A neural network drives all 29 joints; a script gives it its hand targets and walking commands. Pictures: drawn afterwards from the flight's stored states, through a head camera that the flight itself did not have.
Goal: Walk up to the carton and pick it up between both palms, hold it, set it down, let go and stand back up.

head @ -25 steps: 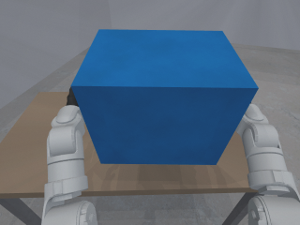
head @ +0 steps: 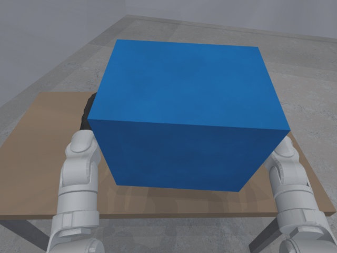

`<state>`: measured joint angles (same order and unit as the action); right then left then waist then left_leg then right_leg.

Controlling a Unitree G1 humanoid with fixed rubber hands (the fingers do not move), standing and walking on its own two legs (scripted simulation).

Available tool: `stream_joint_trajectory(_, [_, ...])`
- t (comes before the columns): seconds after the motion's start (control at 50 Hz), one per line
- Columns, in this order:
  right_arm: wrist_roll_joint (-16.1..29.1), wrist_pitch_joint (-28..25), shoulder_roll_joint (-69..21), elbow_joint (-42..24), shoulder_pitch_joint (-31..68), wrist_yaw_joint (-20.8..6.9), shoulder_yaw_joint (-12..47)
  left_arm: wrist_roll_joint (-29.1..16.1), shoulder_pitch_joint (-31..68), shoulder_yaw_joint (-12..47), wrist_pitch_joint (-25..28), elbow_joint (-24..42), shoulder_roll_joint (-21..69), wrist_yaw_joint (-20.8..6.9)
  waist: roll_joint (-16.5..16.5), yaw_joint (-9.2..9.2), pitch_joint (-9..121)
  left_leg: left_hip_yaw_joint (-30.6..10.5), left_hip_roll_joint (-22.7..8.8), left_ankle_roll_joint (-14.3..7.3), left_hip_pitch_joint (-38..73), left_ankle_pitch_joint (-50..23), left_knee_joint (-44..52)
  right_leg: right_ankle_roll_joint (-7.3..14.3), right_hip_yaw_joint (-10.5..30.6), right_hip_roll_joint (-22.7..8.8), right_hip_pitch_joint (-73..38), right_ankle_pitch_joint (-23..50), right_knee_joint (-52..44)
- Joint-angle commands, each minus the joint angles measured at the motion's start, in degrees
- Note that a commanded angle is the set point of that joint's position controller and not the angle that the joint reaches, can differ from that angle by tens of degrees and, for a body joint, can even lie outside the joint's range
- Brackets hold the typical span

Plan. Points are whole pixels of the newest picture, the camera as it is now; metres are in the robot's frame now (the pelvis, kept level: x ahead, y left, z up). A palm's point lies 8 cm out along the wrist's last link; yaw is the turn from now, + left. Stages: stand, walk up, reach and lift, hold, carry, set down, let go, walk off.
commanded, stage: set down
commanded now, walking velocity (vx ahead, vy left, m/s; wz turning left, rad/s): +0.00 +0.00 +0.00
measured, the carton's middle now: (182, 121) +0.40 -0.02 +0.13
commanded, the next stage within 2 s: none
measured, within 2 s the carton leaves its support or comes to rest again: neither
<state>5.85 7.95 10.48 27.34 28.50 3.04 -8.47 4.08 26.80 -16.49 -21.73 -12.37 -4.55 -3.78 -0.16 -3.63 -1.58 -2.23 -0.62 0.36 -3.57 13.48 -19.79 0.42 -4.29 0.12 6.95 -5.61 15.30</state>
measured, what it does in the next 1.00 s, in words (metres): stands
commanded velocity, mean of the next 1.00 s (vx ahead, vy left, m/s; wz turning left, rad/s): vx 0.00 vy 0.00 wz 0.00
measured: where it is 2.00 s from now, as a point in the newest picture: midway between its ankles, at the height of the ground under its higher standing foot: outside the picture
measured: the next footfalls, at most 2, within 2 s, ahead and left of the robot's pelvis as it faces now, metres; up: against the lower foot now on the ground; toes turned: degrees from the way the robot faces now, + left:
none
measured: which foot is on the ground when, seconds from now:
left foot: down 0.00-1.00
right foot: down 0.00-1.00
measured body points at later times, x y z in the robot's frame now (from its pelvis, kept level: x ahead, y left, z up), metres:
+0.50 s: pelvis +0.01 +0.02 +0.00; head +0.01 +0.03 +0.45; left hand +0.40 +0.19 +0.12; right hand +0.38 -0.22 +0.11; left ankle -0.03 +0.12 -0.75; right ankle +0.03 -0.11 -0.75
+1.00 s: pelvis +0.01 +0.00 +0.00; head +0.03 +0.00 +0.45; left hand +0.42 +0.17 +0.09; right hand +0.39 -0.24 +0.09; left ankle -0.03 +0.12 -0.75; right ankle +0.03 -0.11 -0.75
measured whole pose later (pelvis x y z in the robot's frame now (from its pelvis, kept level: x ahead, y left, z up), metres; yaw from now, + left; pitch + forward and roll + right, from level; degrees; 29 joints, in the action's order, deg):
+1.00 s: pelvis +0.01 +0.00 +0.00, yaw -1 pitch +2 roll -1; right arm -1.3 -0.6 9.6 43.3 34.0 0.0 -15.8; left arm 3.9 34.9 -16.4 -6.6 -38.2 -5.5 -2.5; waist 0.3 -2.7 -0.5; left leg -1.1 -0.4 0.2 -7.7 13.2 -19.4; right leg 0.2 -3.1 0.0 12.1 -5.6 16.2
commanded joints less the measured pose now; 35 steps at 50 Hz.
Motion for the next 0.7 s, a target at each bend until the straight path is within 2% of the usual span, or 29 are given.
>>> stream_joint_trajectory(0.0, [3.82,-5.97,-24.96,-22.65,37.71,-7.74,24.16,-4.32,33.73,28.18,2.8,12.51,21.32,-5.29,-0.35,-0.26,33.16,3.01,4.35,2.62,-6.92,-23.88,2.11,-2.11,1.97,2.32,-27.15,28.35,4.93])
stream_joint_trajectory(0.02, [3.81,-5.93,-24.73,-22.98,38.75,-7.93,23.99,-3.93,32.67,27.16,2.66,11.73,21.3,-5.44,-0.54,0.23,32.04,3.06,4.39,2.69,-6.85,-24.05,2.15,-2.23,1.74,2.37,-26.14,27.52,4.69])
stream_joint_trajectory(0.04, [3.37,-5.33,-24.47,-21.04,37.13,-8.05,23.37,-3.4,32.35,26.45,2.36,10.68,20.85,-5.31,-0.95,-0.05,30.83,2.94,4.32,2.46,-7.41,-22.76,2.55,-2.1,2.03,2.22,-25.62,26.62,4.31])
stream_joint_trajectory(0.06, [2.91,-4.92,-24.45,-18.58,34.92,-7.84,22.72,-2.12,30.4,25.13,1.87,8.58,20.23,-5.59,-0.03,0.1,28.29,3.12,4.19,2.57,-7.75,-22.51,2.85,-1.91,1.85,2.22,-25.27,25.89,4.07])
stream_joint_trajectory(0.08, [3.56,-5.06,-24.59,-19.08,35.29,-7.9,23.0,-2.13,29.55,24.73,1.79,10.05,20.39,-5.87,-0.08,0.62,28.36,3.25,4.36,2.69,-6.82,-24.06,2.6,-2.11,1.92,2.25,-25.22,27.3,4.4])
stream_joint_trajectory(0.12, [3.45,-6.07,-24.4,-20.09,37.05,-8.1,22.4,-3.16,32.52,26.94,2.28,12.31,21.58,-5.36,1.54,-0.22,30.67,2.93,3.88,3.72,-4.81,-27.86,1.62,-1.84,1.32,2.72,-23.57,26.71,4.5])
stream_joint_trajectory(0.14, [3.82,-5.97,-24.2,-20.35,36.33,-8.17,22.51,-2.25,30.19,26.05,1.92,11.72,21.33,-5.54,0.68,0.67,29.28,3.13,4.04,3.42,-4.67,-27.73,1.8,-1.77,1.44,2.68,-24.16,26.58,4.16])
stream_joint_trajectory(0.16, [3.91,-6.14,-24.25,-20.76,36.22,-8.32,22.58,-3.2,30.37,26.74,2.01,12.24,21.45,-5.35,0.06,0.31,29.49,3.0,3.73,3.62,-4.09,-29.05,1.38,-1.86,1.38,2.85,-23.11,26.87,4.44])
stream_joint_trajectory(0.2, [3.06,-6.28,-23.14,-18.7,35.68,-8.38,21.33,-2.51,30.7,26.16,2.2,10.79,21.58,-5.26,1.29,-0.22,27.45,2.87,3.26,4.28,-3.31,-30.13,1.39,-1.49,0.97,3.38,-21.28,23.92,3.69])
stream_joint_trajectory(0.24, [2.78,-7.03,-22.26,-17.58,35.96,-9.06,20.07,-2.98,31.69,28.15,2.35,12.31,22.72,-4.87,3.03,-0.57,28.2,2.69,2.62,5.13,-0.41,-31.86,0.65,-0.92,0.1,3.67,-17.82,19.94,3.07])
stream_joint_trajectory(0.26, [2.45,-7.14,-21.87,-16.05,34.87,-9.21,19.59,-2.65,31.09,28.2,2.45,12.11,22.58,-4.45,3.94,-0.51,27.8,2.58,2.1,5.69,1.54,-33.87,0.29,-0.67,-0.33,3.93,-16.3,18.51,2.75])
stream_joint_trajectory(0.28, [2.58,-7.55,-22.04,-17.57,36.3,-9.28,19.24,-2.78,31.3,27.87,2.86,10.9,22.91,-4.43,3.21,-0.06,28.2,2.76,2.34,5.26,1.63,-33.98,0.06,-0.84,0.16,3.78,-17.28,20.12,2.77])
stream_joint_trajectory(0.34, [1.9,-8.74,-20.35,-14.13,35.8,-9.99,17.1,-3.23,33.13,29.85,3.86,11.18,23.76,-3.52,4.59,-1.6,28.71,2.38,1.32,6.62,4.16,-36.14,-0.98,-0.31,-0.92,4.27,-13.72,17.19,2.57])
stream_joint_trajectory(0.38, [1.21,-9.5,-20.61,-14.36,37.91,-10.19,16.41,-4.04,34.11,29.84,4.43,9.09,24.15,-3.23,3.86,-1.59,28.93,2.33,1.21,6.21,3.92,-36.4,-0.92,-0.43,-0.73,4.24,-13.6,16.6,2.39])
stream_joint_trajectory(0.42, [0.21,-9.36,-19.91,-11.17,36.81,-10.3,15.23,-3.66,34.39,28.6,4.75,5.49,22.9,-3.3,2.73,-1.94,27.28,2.58,1.49,5.81,2.13,-33.37,-0.57,-0.44,-0.54,3.87,-13.95,17.68,2.62])
stream_joint_trajectory(0.44, [0.48,-9.66,-20.0,-11.34,37.58,-10.62,15.11,-3.77,33.84,28.21,5.3,4.73,23.94,-3.11,2.45,-1.14,27.98,2.35,1.15,5.75,1.71,-34.13,-0.37,-0.62,-0.39,4.08,-14.14,16.74,2.85])
stream_joint_trajectory(0.46, [0.16,-10.15,-19.91,-10.32,38.25,-10.87,14.26,-3.88,35.13,28.27,5.72,4.16,24.01,-2.76,3.04,-1.61,28.9,2.09,0.92,5.81,2.15,-34.07,-0.41,-0.58,-0.33,3.95,-13.36,15.69,2.58])
stream_joint_trajectory(0.5, [0.46,-11.1,-20.7,-10.54,39.06,-11.03,15.4,-4.23,35.53,28.79,6.93,5.3,24.79,-2.44,2.86,-0.74,30.99,2.37,0.86,6.28,3.49,-37.29,-1.41,-0.67,-0.86,4.24,-13.7,17.96,3.55])
stream_joint_trajectory(0.54, [0.08,-11.37,-21.23,-9.97,40.66,-11.01,14.55,-3.68,36.82,27.95,7.68,1.9,24.39,-2.38,2.63,-0.78,31.55,2.49,1.38,5.92,2.25,-36.18,-1.36,-0.86,-0.36,3.91,-15.05,20.23,3.56])
stream_joint_trajectory(0.56, [-0.55,-11.08,-20.71,-7.32,39.3,-11.14,14.0,-3.03,36.32,26.71,7.78,-0.14,23.84,-2.25,2.27,-0.72,29.39,2.58,1.45,5.79,0.8,-34.43,-0.87,-0.84,-0.19,3.84,-14.58,18.86,3.36])
stream_joint_trajectory(0.58, [-1.0,-11.48,-21.25,-7.49,40.02,-11.51,13.95,-3.05,36.9,25.97,8.3,-1.13,23.79,-2.46,1.81,0.22,31.01,2.59,1.54,5.36,0.34,-32.45,-0.41,-0.71,0.05,3.45,-15.44,18.97,3.43])
stream_joint_trajectory(0.6, [-0.46,-11.93,-21.44,-7.99,41.1,-11.5,14.2,-3.28,37.62,26.28,9.06,-0.58,24.04,-2.2,2.27,0.2,32.11,2.43,1.43,5.49,0.85,-33.65,-0.55,-0.73,-0.14,3.52,-15.64,19.74,3.83])
stream_joint_trajectory(0.66, [-1.65,-12.13,-22.12,-6.76,41.92,-11.61,14.01,-2.7,37.5,24.25,10.09,-5.05,23.74,-2.49,-0.66,0.79,31.97,2.88,1.54,4.82,-1.06,-31.72,0.23,-1.22,0.03,3.38,-17.15,21.6,4.04])
stream_joint_trajectory(0.68, [-2.38,-11.94,-23.38,-6.29,41.68,-11.62,14.1,-2.41,37.97,23.02,10.7,-6.93,23.25,-3.0,-2.2,1.58,31.28,3.48,2.32,3.96,-3.39,-28.57,0.87,-1.55,0.85,2.8,-19.44,23.69,4.27])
